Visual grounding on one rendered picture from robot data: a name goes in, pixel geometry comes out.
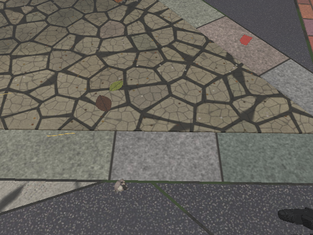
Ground robot right hand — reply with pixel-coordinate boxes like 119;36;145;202
278;207;313;235

